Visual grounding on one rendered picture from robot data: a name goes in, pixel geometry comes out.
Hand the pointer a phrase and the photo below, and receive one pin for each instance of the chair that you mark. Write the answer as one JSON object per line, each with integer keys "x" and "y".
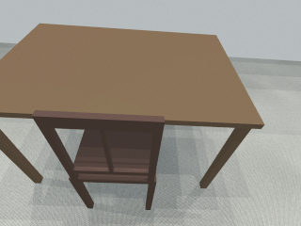
{"x": 114, "y": 149}

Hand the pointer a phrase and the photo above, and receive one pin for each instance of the table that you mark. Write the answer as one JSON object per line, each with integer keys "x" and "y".
{"x": 185, "y": 77}

